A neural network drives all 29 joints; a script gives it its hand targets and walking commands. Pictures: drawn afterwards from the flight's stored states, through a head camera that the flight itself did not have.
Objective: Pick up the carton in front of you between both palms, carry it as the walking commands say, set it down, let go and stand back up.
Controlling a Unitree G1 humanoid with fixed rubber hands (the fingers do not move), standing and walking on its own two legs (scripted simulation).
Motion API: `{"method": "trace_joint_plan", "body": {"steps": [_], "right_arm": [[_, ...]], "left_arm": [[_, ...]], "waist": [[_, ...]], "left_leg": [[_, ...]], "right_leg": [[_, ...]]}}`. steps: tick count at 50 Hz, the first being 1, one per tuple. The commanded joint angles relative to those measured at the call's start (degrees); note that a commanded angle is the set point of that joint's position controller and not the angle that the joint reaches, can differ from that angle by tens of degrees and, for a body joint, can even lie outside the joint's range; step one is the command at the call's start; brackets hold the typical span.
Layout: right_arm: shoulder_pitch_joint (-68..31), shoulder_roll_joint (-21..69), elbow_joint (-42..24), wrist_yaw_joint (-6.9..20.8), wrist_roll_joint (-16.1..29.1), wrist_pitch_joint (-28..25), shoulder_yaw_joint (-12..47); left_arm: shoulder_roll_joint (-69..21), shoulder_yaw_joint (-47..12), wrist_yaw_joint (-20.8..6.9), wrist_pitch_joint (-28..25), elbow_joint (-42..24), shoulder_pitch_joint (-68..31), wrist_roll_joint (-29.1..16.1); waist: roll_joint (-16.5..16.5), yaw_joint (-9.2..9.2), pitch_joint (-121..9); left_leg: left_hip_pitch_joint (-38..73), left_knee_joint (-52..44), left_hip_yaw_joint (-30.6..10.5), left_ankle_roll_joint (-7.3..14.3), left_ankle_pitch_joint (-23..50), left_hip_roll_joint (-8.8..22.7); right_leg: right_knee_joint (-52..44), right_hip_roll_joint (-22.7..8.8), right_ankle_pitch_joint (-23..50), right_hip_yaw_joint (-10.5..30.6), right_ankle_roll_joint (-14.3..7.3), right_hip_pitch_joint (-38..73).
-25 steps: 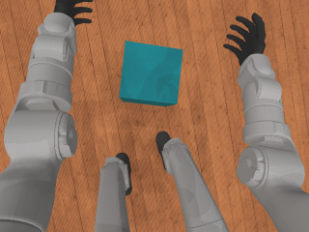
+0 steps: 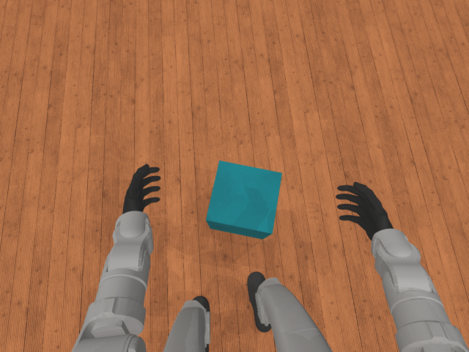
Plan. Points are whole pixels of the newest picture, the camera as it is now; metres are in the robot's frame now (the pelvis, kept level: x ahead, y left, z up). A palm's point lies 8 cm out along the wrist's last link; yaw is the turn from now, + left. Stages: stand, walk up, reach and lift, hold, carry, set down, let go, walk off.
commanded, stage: let go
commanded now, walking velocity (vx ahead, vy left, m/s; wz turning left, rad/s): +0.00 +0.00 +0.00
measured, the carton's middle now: (242, 203) +0.44 -0.08 -0.60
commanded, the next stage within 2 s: stand in 0.96 s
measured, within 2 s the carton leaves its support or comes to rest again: neither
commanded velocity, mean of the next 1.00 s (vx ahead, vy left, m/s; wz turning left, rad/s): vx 0.00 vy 0.00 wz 0.00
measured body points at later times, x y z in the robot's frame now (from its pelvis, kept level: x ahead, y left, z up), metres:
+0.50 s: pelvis +0.05 +0.03 +0.05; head +0.09 +0.03 +0.49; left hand +0.25 +0.25 -0.04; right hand +0.21 -0.21 -0.03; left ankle +0.00 +0.14 -0.69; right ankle +0.05 -0.09 -0.69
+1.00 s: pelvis +0.04 +0.02 +0.04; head +0.04 +0.02 +0.49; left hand +0.22 +0.25 -0.04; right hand +0.20 -0.23 -0.03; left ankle +0.00 +0.14 -0.69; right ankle +0.05 -0.09 -0.69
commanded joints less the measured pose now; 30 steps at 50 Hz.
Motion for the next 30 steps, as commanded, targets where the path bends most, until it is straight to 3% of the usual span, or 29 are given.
{"method": "trace_joint_plan", "body": {"steps": [1, 5, 9, 19, 24, 30], "right_arm": [[5.17, -4.11, -7.15, -0.69, 1.43, -2.19, 1.87], [14.00, -3.87, -11.00, -2.15, 2.45, -3.32, 4.42], [20.44, -4.11, -13.55, -3.14, 2.89, -3.90, 6.00], [25.04, -5.81, -11.00, -3.18, 2.76, -3.71, 5.38], [27.10, -6.57, -9.47, -3.60, 1.47, -2.64, 4.09], [26.38, -7.05, -9.11, -3.56, -0.04, -0.30, 2.95]], "left_arm": [[4.85, -0.53, -1.17, -3.08, -5.12, -0.91, -0.89], [6.01, -1.51, -2.50, -5.16, -4.20, 7.71, -1.43], [7.01, -2.07, -3.32, -6.67, -5.24, 15.36, -1.62], [8.43, -4.83, -6.41, -6.39, -9.76, 27.93, -3.60], [8.98, -6.87, -8.28, -5.18, -12.18, 32.80, -5.55], [9.76, -8.18, -9.89, -2.92, -14.51, 33.46, -6.96]], "waist": [[-1.78, -0.07, -29.49], [-3.65, 0.62, -25.49], [-2.67, 1.78, -20.79], [4.32, 5.91, -7.95], [3.65, 6.49, -3.99], [1.85, 6.39, 1.85]], "left_leg": [[2.00, -7.66, 4.85, 0.90, 1.62, -2.29], [6.33, -10.55, 4.55, 1.61, 3.92, -2.07], [13.86, -14.25, 4.03, 1.87, 7.49, -1.70], [33.80, -21.19, 2.89, 0.23, 16.98, 0.54], [39.23, -23.59, 2.08, -0.21, 22.59, 1.76], [39.53, -25.70, 1.40, 0.00, 20.76, 2.88]], "right_leg": [[-3.96, -1.24, 21.74, 2.93, 3.40, 45.30], [-6.20, -1.70, 29.16, 4.20, 4.20, 52.41], [-8.98, -1.73, 32.94, 4.15, 4.54, 55.46], [-17.05, 0.85, 21.58, 0.73, 2.97, 52.59], [-19.13, 1.87, 19.49, 0.00, 2.54, 53.88], [-20.09, 2.43, 13.96, -0.49, 2.13, 54.98]]}}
